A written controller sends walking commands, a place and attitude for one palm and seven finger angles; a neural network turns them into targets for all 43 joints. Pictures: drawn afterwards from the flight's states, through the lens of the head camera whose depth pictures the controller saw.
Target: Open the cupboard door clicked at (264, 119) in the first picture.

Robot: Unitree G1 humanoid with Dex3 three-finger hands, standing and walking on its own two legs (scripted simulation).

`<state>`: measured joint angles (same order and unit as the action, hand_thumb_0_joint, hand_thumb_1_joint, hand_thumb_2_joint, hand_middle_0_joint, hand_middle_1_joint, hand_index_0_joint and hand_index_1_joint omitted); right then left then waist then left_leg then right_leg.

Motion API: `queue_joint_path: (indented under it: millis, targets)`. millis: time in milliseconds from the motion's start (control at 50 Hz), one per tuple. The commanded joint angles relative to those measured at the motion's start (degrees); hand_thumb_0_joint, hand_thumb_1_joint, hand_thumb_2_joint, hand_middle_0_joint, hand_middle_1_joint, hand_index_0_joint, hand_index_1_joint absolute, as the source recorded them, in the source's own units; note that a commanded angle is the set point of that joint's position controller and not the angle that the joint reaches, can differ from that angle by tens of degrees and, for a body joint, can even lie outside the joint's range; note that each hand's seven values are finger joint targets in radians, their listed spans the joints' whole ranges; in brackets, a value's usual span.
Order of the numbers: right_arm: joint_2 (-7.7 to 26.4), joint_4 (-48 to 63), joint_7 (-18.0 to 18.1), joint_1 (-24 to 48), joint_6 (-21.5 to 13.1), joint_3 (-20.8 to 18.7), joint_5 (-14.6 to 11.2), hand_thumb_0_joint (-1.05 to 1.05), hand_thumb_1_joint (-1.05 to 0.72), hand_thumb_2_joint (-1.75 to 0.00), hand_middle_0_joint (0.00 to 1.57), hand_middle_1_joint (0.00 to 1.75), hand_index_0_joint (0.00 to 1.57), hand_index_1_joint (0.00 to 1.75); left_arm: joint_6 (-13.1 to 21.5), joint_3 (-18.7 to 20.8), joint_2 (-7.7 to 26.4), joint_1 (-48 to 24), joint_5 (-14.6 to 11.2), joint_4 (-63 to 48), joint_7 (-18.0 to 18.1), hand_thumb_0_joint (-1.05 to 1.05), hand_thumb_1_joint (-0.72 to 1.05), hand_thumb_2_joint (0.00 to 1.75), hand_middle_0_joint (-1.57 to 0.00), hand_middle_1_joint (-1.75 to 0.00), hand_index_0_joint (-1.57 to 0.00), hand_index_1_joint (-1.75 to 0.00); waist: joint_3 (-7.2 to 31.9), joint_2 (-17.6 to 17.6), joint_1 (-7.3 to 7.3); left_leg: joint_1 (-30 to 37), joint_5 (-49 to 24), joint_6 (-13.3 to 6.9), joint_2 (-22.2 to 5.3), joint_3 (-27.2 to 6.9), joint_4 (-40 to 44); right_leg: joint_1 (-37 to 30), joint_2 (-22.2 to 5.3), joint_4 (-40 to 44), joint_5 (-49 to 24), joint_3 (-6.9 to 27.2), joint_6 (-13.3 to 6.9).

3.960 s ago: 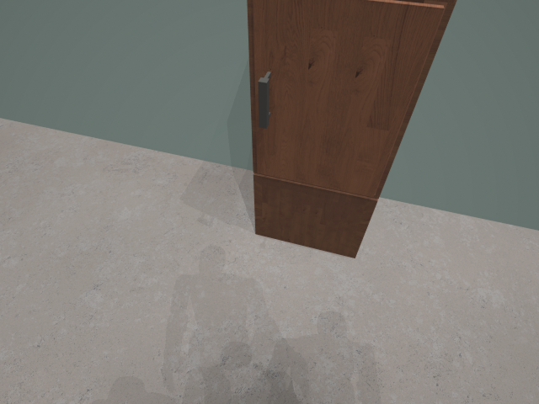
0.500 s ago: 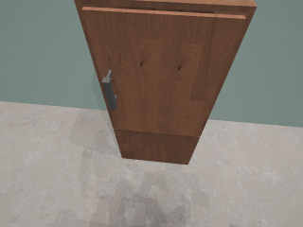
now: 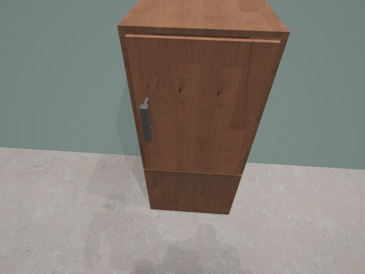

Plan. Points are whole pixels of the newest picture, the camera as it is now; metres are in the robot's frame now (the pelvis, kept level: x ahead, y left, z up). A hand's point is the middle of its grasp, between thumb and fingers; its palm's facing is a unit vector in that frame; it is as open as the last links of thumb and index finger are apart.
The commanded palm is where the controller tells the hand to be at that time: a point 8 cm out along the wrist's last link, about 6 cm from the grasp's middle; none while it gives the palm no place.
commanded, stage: come to a stop and stand still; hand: left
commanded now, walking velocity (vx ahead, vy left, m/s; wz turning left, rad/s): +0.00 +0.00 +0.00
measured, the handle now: (147, 119) +0.61 +0.16 -0.02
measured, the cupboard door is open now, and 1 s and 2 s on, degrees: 0 0 0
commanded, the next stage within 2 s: look again from close up in 0.48 s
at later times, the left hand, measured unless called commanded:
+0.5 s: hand out of the picture +0.04 +0.21 -0.15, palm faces -0.01 -0.95 -0.30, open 7.4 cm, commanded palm none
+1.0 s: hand out of the picture +0.05 +0.22 -0.15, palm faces -0.01 -0.95 -0.32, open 7.4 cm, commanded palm none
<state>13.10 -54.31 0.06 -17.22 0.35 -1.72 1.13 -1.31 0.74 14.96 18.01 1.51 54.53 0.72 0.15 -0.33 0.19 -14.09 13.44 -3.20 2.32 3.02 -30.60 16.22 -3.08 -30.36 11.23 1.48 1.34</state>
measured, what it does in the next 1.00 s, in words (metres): stands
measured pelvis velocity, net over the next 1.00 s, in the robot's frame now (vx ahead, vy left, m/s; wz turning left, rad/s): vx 0.02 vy -0.02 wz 0.02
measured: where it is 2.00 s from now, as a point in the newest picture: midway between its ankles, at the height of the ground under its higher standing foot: outside the picture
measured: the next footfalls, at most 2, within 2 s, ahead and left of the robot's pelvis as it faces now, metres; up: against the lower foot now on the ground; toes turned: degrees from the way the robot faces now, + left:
none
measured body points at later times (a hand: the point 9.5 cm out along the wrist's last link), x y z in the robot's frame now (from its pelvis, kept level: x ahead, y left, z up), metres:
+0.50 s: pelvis -0.02 -0.02 +0.00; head -0.03 -0.02 +0.45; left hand +0.04 +0.26 -0.13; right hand +0.02 -0.32 -0.13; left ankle +0.04 +0.08 -0.73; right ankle +0.06 -0.15 -0.73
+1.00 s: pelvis +0.02 -0.02 +0.01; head +0.03 -0.02 +0.46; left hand +0.05 +0.27 -0.13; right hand +0.08 -0.30 -0.13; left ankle +0.04 +0.08 -0.73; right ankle +0.06 -0.15 -0.73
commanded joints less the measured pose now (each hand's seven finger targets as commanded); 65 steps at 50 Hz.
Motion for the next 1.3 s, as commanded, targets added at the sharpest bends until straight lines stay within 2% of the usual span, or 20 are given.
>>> queue_joint_path:
  millis: [0, 100, 200, 300, 380, 480, 540, 580, 640, 700, 760, 980, 1040, 1160, 1220, 1280]
  targets:
    - [11.8, 3.42, 0.52, 3.7, -1.66, -3.16, 0.03, 0.0, -0.9, -0.9, 0.2, 0.3, 0.2, 0.3, 1.92, 2.25, 8.4, -0.86, 0.15, -2.5, 0.43, 0.0, 0.9, 0.9, -0.2, -0.3, -0.2, -0.3, -4.77, -0.23, 0.29, -10.22, 20.03, -0.83, -8.94, -12.15, 15.78, -2.44, -0.98, 5.05, 9.16, 2.05, -2.58]
    - [13.27, 0.96, 0.44, 3.01, -1.74, -3.15, 0.04, 0.0, -0.9, -0.9, 0.2, 0.3, 0.2, 0.3, 2.39, 2.5, 10.83, -2.18, 0.01, -1.09, 0.35, 0.0, 0.9, 0.9, -0.2, -0.3, -0.2, -0.3, -3.93, 1.37, -0.48, -7.06, 17.81, -0.39, -7.92, -11.0, 13.62, 0.73, -2.4, 8.39, 14.18, 5.42, -3.52]
    - [13.76, -0.97, 0.43, 2.71, -1.92, -2.74, -0.06, 0.0, -0.9, -0.9, 0.2, 0.3, 0.2, 0.3, 2.72, 2.3, 12.26, -3.51, -0.24, 0.07, 0.27, 0.0, 0.9, 0.9, -0.2, -0.3, -0.2, -0.3, -3.11, 2.7, -1.1, -4.16, 13.16, 0.15, -7.08, -9.48, 10.98, 2.27, -3.78, 11.1, 15.87, 8.12, -4.16]
    - [14.73, -2.46, 0.3, 3.24, -1.73, -2.57, 0.03, 0.0, -0.9, -0.9, 0.2, 0.3, 0.2, 0.3, 2.42, 2.19, 13.1, -4.94, -0.18, 1.12, 0.13, 0.0, 0.9, 0.9, -0.2, -0.3, -0.2, -0.3, -4.4, 1.8, -1.05, -5.43, 15.94, 0.54, -7.16, -9.84, 11.78, 3.1, -3.53, 11.79, 18.89, 8.0, -3.72]
    - [14.83, -3.08, 0.34, 3.98, -1.87, -2.41, -0.06, 0.0, -0.9, -0.9, 0.2, 0.3, 0.2, 0.3, 2.58, 2.1, 13.19, -5.31, -0.3, 1.86, -0.03, 0.0, 0.9, 0.9, -0.2, -0.3, -0.2, -0.3, -3.01, 2.52, -0.87, -4.58, 12.76, 0.82, -6.69, -8.99, 10.6, 1.56, -4.04, 12.32, 17.27, 8.3, -3.77]
    - [15.23, -3.83, 0.17, 5.23, -2.03, -2.18, -0.15, 0.0, -0.9, -0.9, 0.2, 0.3, 0.2, 0.3, 2.72, 1.9, 13.52, -6.71, -0.36, 2.01, 0.1, 0.0, 0.9, 0.9, -0.2, -0.3, -0.2, -0.3, -2.2, 1.13, -0.7, -4.14, 11.94, 0.93, -7.44, -9.68, 12.03, -0.16, -3.79, 12.17, 14.71, 7.45, -3.4]
    - [15.62, -4.08, 0.1, 5.71, -1.89, -2.2, -0.1, 0.0, -0.9, -0.9, 0.2, 0.3, 0.2, 0.3, 2.45, 1.86, 13.45, -7.45, -0.22, 2.12, 0.18, 0.0, 0.9, 0.9, -0.2, -0.3, -0.2, -0.3, -4.28, 0.38, -0.51, -5.78, 15.12, 0.89, -8.12, -10.95, 14.26, 0.08, -3.18, 11.96, 15.07, 6.41, -2.96]
    - [15.72, -4.18, 0.1, 6.06, -1.76, -2.24, -0.05, 0.0, -0.9, -0.9, 0.2, 0.3, 0.2, 0.3, 2.39, 1.89, 13.29, -7.16, -0.16, 2.42, 0.08, 0.0, 0.9, 0.9, -0.2, -0.3, -0.2, -0.3, -4.77, 1.11, -0.3, -6.84, 16.29, 0.9, -7.93, -11.08, 14.67, -0.48, -2.94, 11.9, 15.3, 6.29, -2.84]
    - [15.61, -4.48, 0.19, 6.39, -2.11, -2.17, -0.15, 0.0, -0.9, -0.9, 0.2, 0.3, 0.2, 0.3, 2.5, 1.77, 12.8, -6.77, -0.28, 2.71, 0.08, 0.0, 0.9, 0.9, -0.2, -0.3, -0.2, -0.3, -2.57, -0.19, -0.21, -4.89, 12.86, 0.85, -8.28, -11.11, 14.79, -2.3, -2.99, 11.05, 10.4, 5.43, -2.85]
    - [15.7, -4.66, 0.09, 6.6, -2.0, -2.12, -0.22, 0.0, -0.9, -0.9, 0.2, 0.3, 0.2, 0.3, 2.5, 1.75, 13.07, -7.31, -0.2, 2.85, 0.14, 0.0, 0.9, 0.9, -0.2, -0.3, -0.2, -0.3, -3.12, 0.02, -0.39, -5.19, 14.47, 0.98, -8.41, -11.5, 15.69, -2.37, -3.0, 11.6, 11.25, 5.22, -2.59]
    - [15.91, -4.8, 0.11, 7.15, -2.09, -2.06, -0.3, 0.0, -0.9, -0.9, 0.2, 0.3, 0.2, 0.3, 2.59, 1.61, 12.98, -7.12, -0.26, 3.17, 0.23, 0.0, 0.9, 0.9, -0.2, -0.3, -0.2, -0.3, -2.67, -0.43, -0.31, -4.19, 12.7, 0.85, -8.69, -11.88, 16.01, -3.04, -3.01, 11.22, 8.28, 4.86, -2.64]
    - [15.94, -5.81, 0.37, 9.35, -2.57, -1.31, -0.69, 0.0, -0.9, -0.9, 0.2, 0.3, 0.2, 0.3, 3.07, 0.87, 13.15, -7.89, -0.64, 4.61, 0.5, 0.0, 0.9, 0.9, -0.2, -0.3, -0.2, -0.3, 1.63, 0.52, -0.46, 3.62, -6.1, 1.1, -9.13, -9.33, 13.31, -6.95, -3.91, 10.92, -5.06, 3.77, -2.51]
    - [15.79, -5.96, 0.38, 10.28, -2.35, -1.09, -0.73, 0.0, -0.9, -0.9, 0.2, 0.3, 0.2, 0.3, 2.99, 0.76, 13.28, -8.34, -0.59, 4.77, 0.5, 0.0, 0.9, 0.9, -0.2, -0.3, -0.2, -0.3, 0.09, 0.85, -0.41, 3.66, -6.38, 1.22, -8.99, -8.97, 13.42, -6.66, -3.93, 11.47, -5.26, 3.75, -2.39]
    - [16.02, -6.04, 0.37, 11.5, -2.37, -0.93, -0.59, 0.0, -0.9, -0.9, 0.2, 0.3, 0.2, 0.3, 3.01, 0.85, 13.72, -9.39, -0.58, 4.67, 0.39, 0.0, 0.9, 0.9, -0.2, -0.3, -0.2, -0.3, 1.29, 0.83, -0.46, 4.91, -7.34, 1.44, -8.9, -8.47, 13.45, -7.76, -4.04, 11.93, -6.21, 3.96, -2.44]
    - [16.6, -5.76, 0.43, 12.29, -2.57, -1.08, -0.63, 0.0, -0.9, -0.9, 0.2, 0.3, 0.2, 0.3, 3.24, 1.14, 14.52, -10.02, -0.55, 4.43, 0.42, 0.0, 0.9, 0.9, -0.2, -0.3, -0.2, -0.3, 2.57, 0.81, -0.26, 6.14, -12.03, 1.31, -8.92, -8.31, 12.59, -9.07, -4.4, 11.33, -10.96, 3.89, -2.71]
    - [15.24, -5.88, 0.52, 12.21, -2.34, -0.72, -0.59, 0.0, -0.9, -0.9, 0.2, 0.3, 0.2, 0.3, 3.09, 0.87, 13.41, -9.91, -0.64, 4.42, 0.58, 0.0, 0.9, 0.9, -0.2, -0.3, -0.2, -0.3, 3.53, 0.65, -0.29, 7.08, -15.12, 1.71, -8.98, -7.73, 12.02, -9.95, -4.75, 10.73, -14.12, 3.53, -2.49]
